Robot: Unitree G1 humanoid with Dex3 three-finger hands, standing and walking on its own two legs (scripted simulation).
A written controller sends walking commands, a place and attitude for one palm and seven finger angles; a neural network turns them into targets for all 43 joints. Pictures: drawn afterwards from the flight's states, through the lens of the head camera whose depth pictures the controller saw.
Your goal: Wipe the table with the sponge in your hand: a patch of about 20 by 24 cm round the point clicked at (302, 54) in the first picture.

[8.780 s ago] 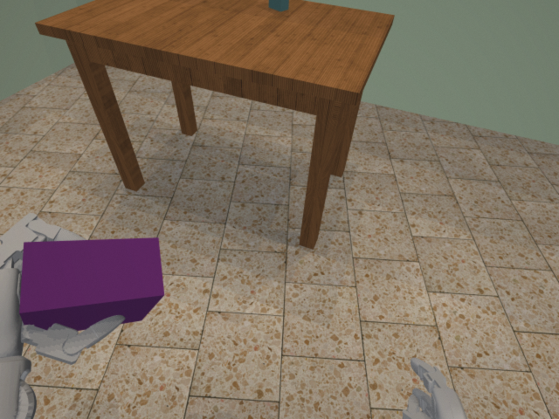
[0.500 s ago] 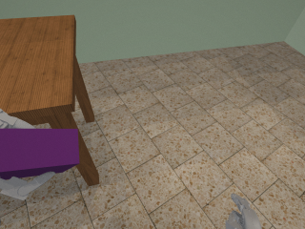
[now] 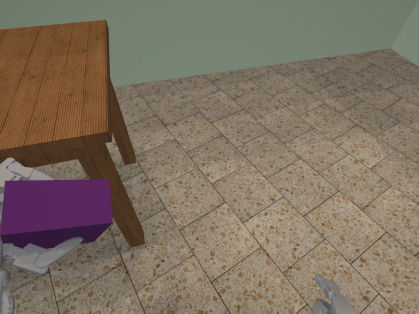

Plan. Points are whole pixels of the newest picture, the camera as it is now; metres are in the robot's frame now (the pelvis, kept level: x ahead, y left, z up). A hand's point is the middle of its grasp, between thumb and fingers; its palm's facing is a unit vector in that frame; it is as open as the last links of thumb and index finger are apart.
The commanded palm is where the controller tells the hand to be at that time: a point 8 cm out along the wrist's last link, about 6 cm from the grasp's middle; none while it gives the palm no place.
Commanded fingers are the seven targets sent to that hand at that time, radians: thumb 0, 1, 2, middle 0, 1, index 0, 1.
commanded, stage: come to a stop and stand still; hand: left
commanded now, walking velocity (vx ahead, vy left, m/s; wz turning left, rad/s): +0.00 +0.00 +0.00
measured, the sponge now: (72, 215) +0.23 +0.22 +0.14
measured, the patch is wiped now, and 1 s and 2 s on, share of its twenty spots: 0.00 0.00 0.00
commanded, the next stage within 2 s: look again from close up in 0.04 s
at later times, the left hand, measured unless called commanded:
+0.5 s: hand (41, 216) +0.22 +0.25 +0.15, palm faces +0.32 -0.86 -0.40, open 10.7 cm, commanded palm +0.16 +0.29 +0.18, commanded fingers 0.00 0.10 1.30 -1.20 -1.60 -1.20 -1.60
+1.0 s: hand (46, 153) +0.32 +0.29 +0.16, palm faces +0.33 -0.85 -0.41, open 10.7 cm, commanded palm +0.26 +0.33 +0.18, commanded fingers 0.00 0.10 1.30 -1.20 -1.60 -1.20 -1.60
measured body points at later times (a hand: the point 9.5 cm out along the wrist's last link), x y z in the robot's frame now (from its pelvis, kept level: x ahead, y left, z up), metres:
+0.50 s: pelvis +0.00 +0.01 +0.00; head +0.01 +0.03 +0.45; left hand +0.19 +0.30 +0.17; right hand +0.16 -0.20 -0.07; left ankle +0.04 +0.11 -0.73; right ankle +0.07 -0.11 -0.73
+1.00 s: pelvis +0.09 +0.05 -0.01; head +0.11 +0.07 +0.44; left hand +0.30 +0.33 +0.18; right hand +0.26 -0.18 -0.07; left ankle +0.04 +0.11 -0.73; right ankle +0.07 -0.10 -0.73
